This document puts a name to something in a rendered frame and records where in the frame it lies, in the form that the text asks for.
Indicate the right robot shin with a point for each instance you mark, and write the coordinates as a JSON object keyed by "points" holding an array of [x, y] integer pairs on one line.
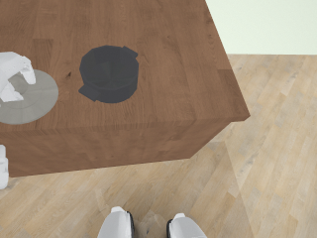
{"points": [[178, 215]]}

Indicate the left robot thigh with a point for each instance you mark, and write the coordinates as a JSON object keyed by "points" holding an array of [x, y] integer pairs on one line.
{"points": [[116, 225]]}

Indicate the lid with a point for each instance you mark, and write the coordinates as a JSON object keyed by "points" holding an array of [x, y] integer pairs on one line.
{"points": [[39, 99]]}

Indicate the robot left hand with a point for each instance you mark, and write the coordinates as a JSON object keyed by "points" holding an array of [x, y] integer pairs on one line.
{"points": [[12, 63]]}

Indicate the table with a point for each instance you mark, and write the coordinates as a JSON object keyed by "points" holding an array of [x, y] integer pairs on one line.
{"points": [[187, 92]]}

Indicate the knob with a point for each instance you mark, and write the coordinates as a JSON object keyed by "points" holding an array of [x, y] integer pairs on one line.
{"points": [[19, 82]]}

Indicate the pot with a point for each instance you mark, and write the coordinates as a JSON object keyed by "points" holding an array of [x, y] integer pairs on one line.
{"points": [[109, 74]]}

